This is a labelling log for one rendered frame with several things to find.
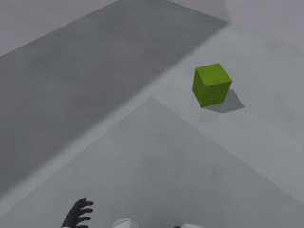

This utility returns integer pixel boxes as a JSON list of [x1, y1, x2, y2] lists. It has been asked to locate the left robot thigh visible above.
[[111, 218, 138, 228]]

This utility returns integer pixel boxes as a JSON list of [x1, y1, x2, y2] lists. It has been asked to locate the carton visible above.
[[192, 63, 232, 108]]

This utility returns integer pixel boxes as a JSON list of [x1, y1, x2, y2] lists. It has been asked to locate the left robot hand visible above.
[[61, 197, 94, 228]]

